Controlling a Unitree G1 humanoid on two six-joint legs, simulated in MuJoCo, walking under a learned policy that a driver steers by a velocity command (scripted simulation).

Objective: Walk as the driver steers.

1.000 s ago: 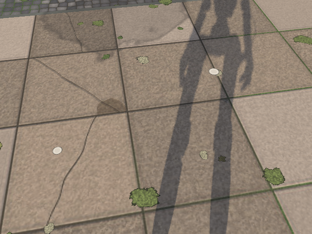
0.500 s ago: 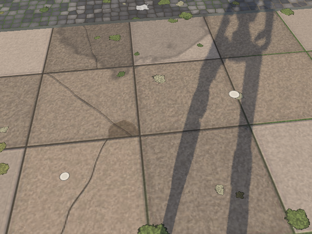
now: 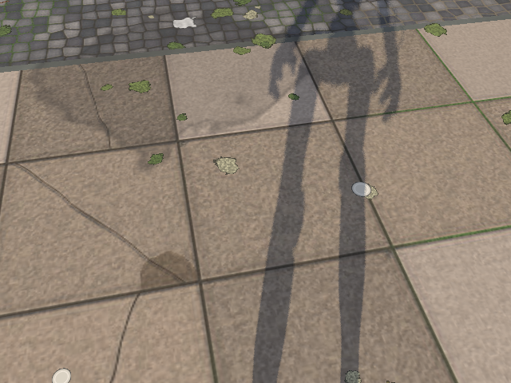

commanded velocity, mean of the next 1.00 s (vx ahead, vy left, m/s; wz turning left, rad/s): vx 0.37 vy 0.00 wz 0.15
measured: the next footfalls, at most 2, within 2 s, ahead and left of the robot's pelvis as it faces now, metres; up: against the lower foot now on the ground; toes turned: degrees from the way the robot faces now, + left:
right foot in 0.08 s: +0.13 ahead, -0.15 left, +0.00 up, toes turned +0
right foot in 0.82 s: +0.32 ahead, -0.23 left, +0.00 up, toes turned -1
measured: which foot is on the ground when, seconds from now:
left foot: down 0.00-0.84, up 0.86-1.00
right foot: up 0.00-0.06, down 0.08-0.50, up 0.52-0.80, down 0.82-1.00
